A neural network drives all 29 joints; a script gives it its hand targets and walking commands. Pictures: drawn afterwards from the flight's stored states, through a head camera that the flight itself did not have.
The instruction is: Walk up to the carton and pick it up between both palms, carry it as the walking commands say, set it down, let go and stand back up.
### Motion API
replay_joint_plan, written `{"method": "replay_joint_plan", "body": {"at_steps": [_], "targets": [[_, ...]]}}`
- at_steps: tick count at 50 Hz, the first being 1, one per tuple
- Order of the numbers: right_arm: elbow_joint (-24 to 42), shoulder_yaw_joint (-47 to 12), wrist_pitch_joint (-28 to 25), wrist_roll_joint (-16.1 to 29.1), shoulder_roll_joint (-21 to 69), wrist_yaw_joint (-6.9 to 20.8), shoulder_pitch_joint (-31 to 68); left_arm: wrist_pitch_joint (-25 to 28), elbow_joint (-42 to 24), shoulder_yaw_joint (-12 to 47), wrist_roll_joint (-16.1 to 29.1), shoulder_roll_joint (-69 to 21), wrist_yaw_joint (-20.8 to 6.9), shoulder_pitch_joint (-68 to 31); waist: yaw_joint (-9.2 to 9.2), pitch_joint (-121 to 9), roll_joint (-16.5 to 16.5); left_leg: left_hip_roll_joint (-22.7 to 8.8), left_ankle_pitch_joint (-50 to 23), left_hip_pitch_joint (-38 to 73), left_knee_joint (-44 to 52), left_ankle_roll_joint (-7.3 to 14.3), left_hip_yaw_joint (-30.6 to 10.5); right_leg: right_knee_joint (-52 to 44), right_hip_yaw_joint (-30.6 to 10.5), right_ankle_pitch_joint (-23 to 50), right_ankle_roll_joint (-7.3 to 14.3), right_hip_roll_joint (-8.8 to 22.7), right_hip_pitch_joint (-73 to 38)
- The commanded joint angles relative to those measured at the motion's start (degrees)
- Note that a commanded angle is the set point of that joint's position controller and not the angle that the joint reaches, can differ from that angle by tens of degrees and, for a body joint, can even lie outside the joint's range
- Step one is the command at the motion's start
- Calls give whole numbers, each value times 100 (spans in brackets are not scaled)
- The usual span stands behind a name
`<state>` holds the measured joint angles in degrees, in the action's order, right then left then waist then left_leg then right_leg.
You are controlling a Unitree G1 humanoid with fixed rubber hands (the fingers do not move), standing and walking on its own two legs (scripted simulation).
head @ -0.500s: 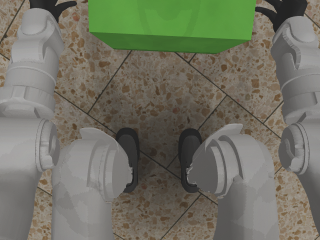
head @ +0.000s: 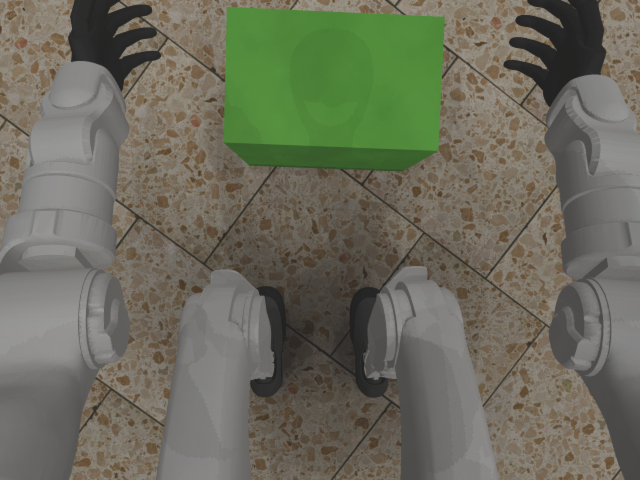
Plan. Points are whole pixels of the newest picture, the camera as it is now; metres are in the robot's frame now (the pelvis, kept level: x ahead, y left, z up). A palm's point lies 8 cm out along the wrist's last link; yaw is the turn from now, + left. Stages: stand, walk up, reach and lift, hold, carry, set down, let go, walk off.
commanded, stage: set down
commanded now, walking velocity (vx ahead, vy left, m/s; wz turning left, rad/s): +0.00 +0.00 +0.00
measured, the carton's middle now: (330, 104) +0.57 -0.03 -0.34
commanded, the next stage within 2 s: let go in 0.84 s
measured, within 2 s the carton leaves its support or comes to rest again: neither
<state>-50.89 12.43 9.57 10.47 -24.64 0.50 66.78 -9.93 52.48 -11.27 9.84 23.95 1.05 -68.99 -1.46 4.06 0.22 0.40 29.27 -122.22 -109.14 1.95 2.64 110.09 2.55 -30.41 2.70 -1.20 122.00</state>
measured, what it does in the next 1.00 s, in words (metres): rises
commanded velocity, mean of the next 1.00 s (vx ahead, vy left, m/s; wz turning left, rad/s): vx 0.00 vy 0.00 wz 0.00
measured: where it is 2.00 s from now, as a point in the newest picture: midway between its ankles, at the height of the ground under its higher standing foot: (318, 359)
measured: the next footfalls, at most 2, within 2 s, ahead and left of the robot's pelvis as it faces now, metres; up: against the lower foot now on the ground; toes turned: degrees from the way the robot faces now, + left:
none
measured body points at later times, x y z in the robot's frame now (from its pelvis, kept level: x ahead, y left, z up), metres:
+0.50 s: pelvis +0.03 +0.00 +0.13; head +0.33 +0.00 +0.47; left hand +0.55 +0.22 +0.04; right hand +0.54 -0.26 +0.05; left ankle +0.12 +0.10 -0.41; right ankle +0.11 -0.10 -0.41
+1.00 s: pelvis +0.06 +0.00 +0.23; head +0.34 +0.00 +0.58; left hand +0.53 +0.22 +0.11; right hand +0.51 -0.25 +0.12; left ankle +0.12 +0.10 -0.41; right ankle +0.11 -0.10 -0.41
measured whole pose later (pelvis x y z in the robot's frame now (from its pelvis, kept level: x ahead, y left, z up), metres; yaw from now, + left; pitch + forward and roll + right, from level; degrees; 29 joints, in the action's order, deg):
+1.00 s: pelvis +0.06 +0.00 +0.23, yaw +0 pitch +42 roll +0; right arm -46.5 17.1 6.6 0.8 -17.7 5.2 47.9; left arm -7.6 46.7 -16.1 -1.0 16.6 -2.5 -49.3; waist -1.2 -5.0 0.9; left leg 1.6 17.3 -81.9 -57.4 0.9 -0.3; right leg 57.7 1.8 -18.3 2.0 -1.9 81.2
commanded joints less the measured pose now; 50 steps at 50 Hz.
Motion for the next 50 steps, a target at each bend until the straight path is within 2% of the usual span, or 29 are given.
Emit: {"method": "replay_joint_plan", "body": {"at_steps": [1, 9, 30, 34, 39, 44, 48, 50], "targets": [[778, 242, -18, -65, -994, 64, 1196, 8, -791, -174, -72, 874, -54, -1278, -74, -6402, 36, 191, -1022, 3620, 1181, -151, -243, -1467, -270, 1338, -296, -84, -3333], [1090, 399, 86, -156, -921, 225, 878, -105, -1167, -313, -234, 830, -195, -882, -34, -6729, 24, 237, -1467, 4263, 1976, -186, -256, -2207, -245, 1760, -367, -133, -3947], [1177, 621, -58, -312, -666, 474, -91, 5, -1469, -459, -474, 466, -434, 170, -38, -6582, 71, 222, -2593, 6124, 4299, -240, -417, -4484, -328, 2901, -373, -129, -5791], [1059, 617, -124, -354, -573, 513, -226, 60, -1369, -449, -525, 362, -461, 282, -53, -6361, 93, 191, -2717, 6545, 4816, -232, -503, -5000, -365, 2994, -373, -103, -6102], [557, 587, -252, -572, -231, 528, -316, 220, -735, -523, -777, 81, -491, 404, -1, -5397, 67, 129, -2467, 6226, 5150, -274, -532, -5354, -349, 2766, -362, -55, -5842], [457, 664, -321, -845, -169, 475, -584, 308, -573, -641, -1013, 124, -470, 606, -34, -5480, 72, 155, -2466, 6460, 5259, -306, -519, -5543, -382, 2786, -364, -35, -6275], [930, 644, -397, -998, -245, 443, -1095, 340, -1051, -630, -1087, 72, -340, 1150, -41, -6392, 159, 185, -3210, 7393, 5322, -284, -506, -5576, -348, 3430, -386, -46, -7033], [1432, 533, -441, -1053, -258, 456, -1860, 354, -1602, -543, -1194, 32, -248, 1990, -49, -7117, 134, 197, -3892, 8124, 5365, -270, -515, -5623, -376, 3998, -398, -84, -7685]]}}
